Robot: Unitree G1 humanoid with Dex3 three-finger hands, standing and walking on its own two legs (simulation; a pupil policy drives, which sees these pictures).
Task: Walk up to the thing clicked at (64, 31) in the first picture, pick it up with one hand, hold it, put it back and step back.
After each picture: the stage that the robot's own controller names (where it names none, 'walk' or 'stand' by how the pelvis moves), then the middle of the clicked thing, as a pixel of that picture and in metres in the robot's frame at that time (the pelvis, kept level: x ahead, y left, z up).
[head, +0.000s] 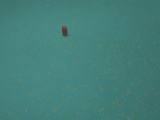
stand; (64, 31) +1.60 +0.27 -0.72
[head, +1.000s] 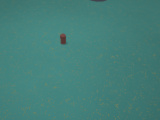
walk; (63, 39) +1.47 +0.22 -0.71
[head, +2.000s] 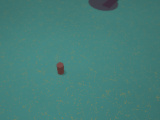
walk; (60, 68) +0.94 +0.24 -0.71
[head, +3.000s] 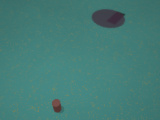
walk; (56, 105) +0.59 +0.22 -0.71
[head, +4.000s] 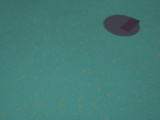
stand; out of the picture +0.40 +0.18 -0.70
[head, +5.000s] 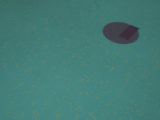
stand; out of the picture +0.36 +0.20 -0.72
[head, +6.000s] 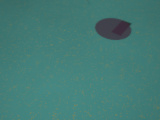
stand; out of the picture +0.35 +0.22 -0.72
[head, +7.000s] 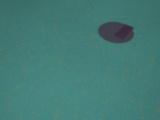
stand; out of the picture +0.37 +0.21 -0.73
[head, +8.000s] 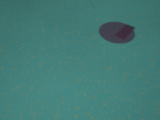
stand; out of the picture +0.36 +0.21 -0.73
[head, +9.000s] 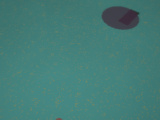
go down; out of the picture +0.38 +0.20 -0.71
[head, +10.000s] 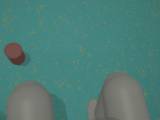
go down; (15, 54) +0.47 +0.22 -0.29
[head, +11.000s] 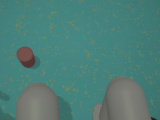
close in; (26, 57) +0.46 +0.21 -0.31
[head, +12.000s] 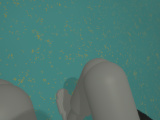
close in; out of the picture +0.45 +0.26 -0.23
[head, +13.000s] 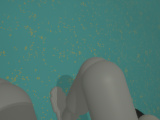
close; out of the picture +0.44 +0.27 -0.23
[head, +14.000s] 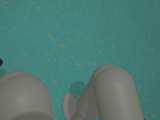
lift; out of the picture +0.38 +0.24 -0.21
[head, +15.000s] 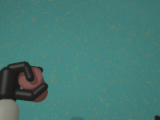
lift; (34, 86) +0.33 +0.18 +0.00
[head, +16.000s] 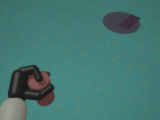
hold; (42, 89) +0.33 +0.16 +0.01
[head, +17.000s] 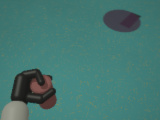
hold; (44, 92) +0.33 +0.16 -0.01
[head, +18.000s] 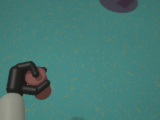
crouch; (39, 84) +0.36 +0.17 -0.05
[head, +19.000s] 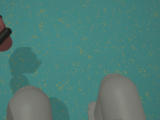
lower; out of the picture +0.50 +0.23 -0.09
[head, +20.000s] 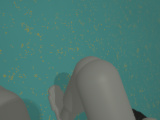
lower; out of the picture +0.45 +0.27 -0.24
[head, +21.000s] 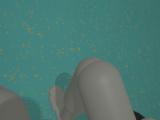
lower; out of the picture +0.45 +0.27 -0.24
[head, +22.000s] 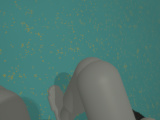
lower; out of the picture +0.45 +0.27 -0.24
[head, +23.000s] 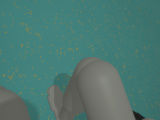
lower; out of the picture +0.45 +0.27 -0.24
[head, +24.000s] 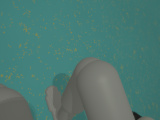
open; out of the picture +0.45 +0.25 -0.25
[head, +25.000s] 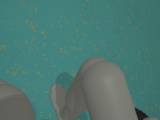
stand; out of the picture +0.45 +0.25 -0.24
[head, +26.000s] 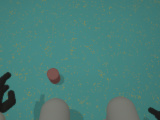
walk; (54, 76) +0.45 +0.17 -0.45
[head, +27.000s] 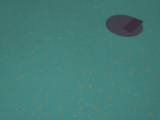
stand; out of the picture +0.39 +0.15 -0.66
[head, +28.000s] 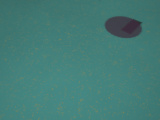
stand; out of the picture +0.39 +0.16 -0.67
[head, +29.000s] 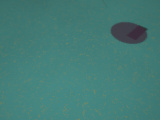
stand; out of the picture +0.40 +0.15 -0.71
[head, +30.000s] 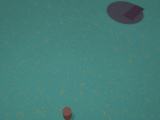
walk; (67, 113) +0.43 +0.12 -0.70
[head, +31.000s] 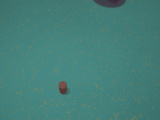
walk; (63, 87) +0.61 +0.16 -0.70
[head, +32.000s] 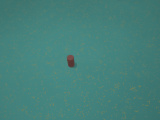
walk; (70, 61) +0.94 +0.20 -0.69
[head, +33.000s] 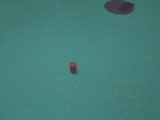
stand; (73, 68) +1.01 +0.16 -0.72
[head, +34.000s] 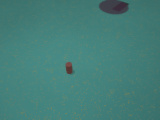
stand; (69, 68) +1.02 +0.18 -0.73
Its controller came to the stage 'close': yes
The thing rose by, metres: 0.71
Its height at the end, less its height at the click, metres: +0.00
